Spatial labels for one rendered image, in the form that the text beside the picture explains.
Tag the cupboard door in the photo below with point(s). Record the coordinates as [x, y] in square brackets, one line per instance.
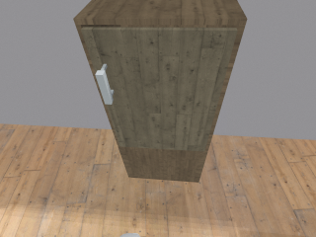
[166, 80]

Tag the handle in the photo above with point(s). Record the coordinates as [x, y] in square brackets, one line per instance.
[104, 85]

